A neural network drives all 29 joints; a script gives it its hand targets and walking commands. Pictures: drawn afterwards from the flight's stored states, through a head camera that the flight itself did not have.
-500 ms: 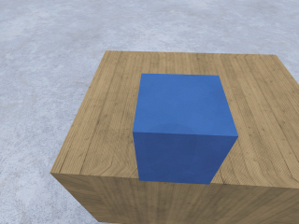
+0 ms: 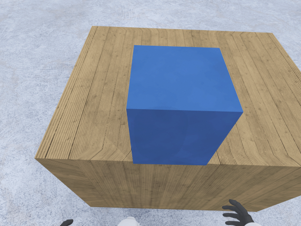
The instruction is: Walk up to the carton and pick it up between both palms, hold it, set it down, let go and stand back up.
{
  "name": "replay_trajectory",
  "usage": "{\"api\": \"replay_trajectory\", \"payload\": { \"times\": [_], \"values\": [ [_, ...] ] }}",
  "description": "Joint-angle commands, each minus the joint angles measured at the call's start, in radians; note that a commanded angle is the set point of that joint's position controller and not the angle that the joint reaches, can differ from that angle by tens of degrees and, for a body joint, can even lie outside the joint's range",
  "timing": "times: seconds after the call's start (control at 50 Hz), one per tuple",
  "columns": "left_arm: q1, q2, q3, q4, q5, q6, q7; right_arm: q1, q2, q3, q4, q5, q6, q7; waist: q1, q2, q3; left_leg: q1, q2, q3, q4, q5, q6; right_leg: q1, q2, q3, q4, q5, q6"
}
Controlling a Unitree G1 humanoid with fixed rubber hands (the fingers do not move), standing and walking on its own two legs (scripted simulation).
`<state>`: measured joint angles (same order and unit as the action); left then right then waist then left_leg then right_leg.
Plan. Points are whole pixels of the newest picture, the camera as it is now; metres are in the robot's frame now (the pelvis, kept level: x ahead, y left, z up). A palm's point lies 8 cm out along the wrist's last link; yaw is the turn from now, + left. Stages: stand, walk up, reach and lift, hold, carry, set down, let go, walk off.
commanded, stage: reach and lift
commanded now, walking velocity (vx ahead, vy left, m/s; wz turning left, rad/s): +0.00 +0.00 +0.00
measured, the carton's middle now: (173, 110) +0.41 -0.01 +0.09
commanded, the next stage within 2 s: none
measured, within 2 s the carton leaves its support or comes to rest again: neither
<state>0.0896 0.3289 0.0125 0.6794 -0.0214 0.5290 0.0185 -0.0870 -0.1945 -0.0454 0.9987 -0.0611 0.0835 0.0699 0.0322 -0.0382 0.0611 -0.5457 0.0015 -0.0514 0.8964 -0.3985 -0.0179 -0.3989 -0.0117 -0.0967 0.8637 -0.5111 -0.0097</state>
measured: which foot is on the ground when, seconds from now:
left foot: down 0.00-1.00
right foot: down 0.00-1.00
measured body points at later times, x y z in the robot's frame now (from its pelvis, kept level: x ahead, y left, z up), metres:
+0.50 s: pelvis -0.06 -0.02 +0.03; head -0.04 +0.01 +0.48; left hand +0.12 +0.23 -0.07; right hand +0.11 -0.23 -0.05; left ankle +0.04 +0.12 -0.69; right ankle -0.04 -0.11 -0.70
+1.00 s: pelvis -0.02 +0.03 +0.05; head -0.01 +0.05 +0.50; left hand +0.18 +0.21 -0.03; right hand +0.15 -0.22 -0.01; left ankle +0.04 +0.12 -0.70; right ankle -0.04 -0.11 -0.70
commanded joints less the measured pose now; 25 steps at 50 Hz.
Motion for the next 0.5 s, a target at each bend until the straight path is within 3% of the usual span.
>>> {"api": "replay_trajectory", "payload": {
  "times": [0.0, 0.04, 0.08, 0.1, 0.16, 0.2, 0.24, 0.32, 0.48],
  "values": [
    [0.092, 0.018, 0.092, -0.357, 0.074, 0.132, -0.006, 0.098, -0.302, 0.038, -0.06, 0.113, -0.035, 0.036, -0.033, 0.203, -0.416, 0.627, 0.081, 0.006, -0.114, 1.045, -0.139, -0.082, 0.058, -0.044, -0.148, 0.574, 0.002],
    [0.173, -0.026, 0.098, -0.384, 0.108, 0.146, -0.028, 0.122, -0.326, 0.08, -0.09, 0.15, -0.051, 0.019, -0.026, 0.132, -0.327, 0.666, 0.062, 0.015, -0.194, 0.901, -0.132, -0.006, 0.078, -0.05, -0.258, 0.594, 0.003],
    [0.175, -0.016, 0.102, -0.352, 0.114, 0.134, -0.037, 0.096, -0.291, 0.121, -0.152, 0.162, -0.063, -0.009, -0.031, 0.05, -0.243, 0.565, 0.024, 0.045, -0.281, 0.639, -0.088, 0.095, 0.063, -0.038, -0.323, 0.62, 0.002],
    [0.148, 0.004, 0.098, -0.333, 0.108, 0.12, -0.038, 0.05, -0.274, 0.134, -0.197, 0.163, -0.065, -0.022, -0.013, 0.035, -0.206, 0.493, 0.009, 0.065, -0.325, 0.494, -0.065, 0.136, 0.044, -0.021, -0.348, 0.596, 0.004],
    [0.03, 0.061, 0.136, -0.252, 0.103, 0.058, -0.031, -0.025, -0.174, 0.143, -0.303, 0.119, -0.048, -0.043, 0.016, -0.002, -0.09, 0.315, 0.006, 0.116, -0.375, 0.244, -0.003, 0.122, -0.01, 0.059, -0.43, 0.358, 0.01],
    [-0.093, 0.086, 0.173, -0.275, 0.093, 0.015, -0.02, -0.064, -0.114, 0.135, -0.386, 0.088, -0.039, -0.043, 0.042, -0.005, -0.079, 0.259, 0.013, 0.152, -0.363, 0.149, 0.019, 0.093, -0.042, 0.127, -0.478, 0.147, 0.014],
    [-0.189, 0.099, 0.19, -0.323, 0.08, -0.023, -0.007, -0.065, -0.079, 0.109, -0.464, 0.076, -0.036, -0.044, 0.039, -0.003, -0.08, 0.242, 0.02, 0.179, -0.352, 0.091, 0.028, 0.059, -0.074, 0.186, -0.508, 0.004, 0.02],
    [-0.2, 0.108, 0.161, -0.414, 0.02, -0.053, 0.015, 0.024, -0.045, 0.097, -0.572, 0.087, -0.011, -0.053, 0.039, 0.001, -0.134, 0.295, 0.032, 0.195, -0.332, 0.072, 0.024, 0.032, -0.111, 0.246, -0.534, -0.077, 0.03],
    [-0.072, 0.079, 0.104, -0.487, -0.031, -0.029, 0.019, 0.15, -0.06, 0.024, -0.684, 0.067, 0.017, -0.082, 0.015, 0.032, -0.063, 0.379, 0.021, 0.193, -0.386, 0.074, -0.001, 0.002, -0.076, 0.182, -0.567, -0.082, 0.009]
  ]
}}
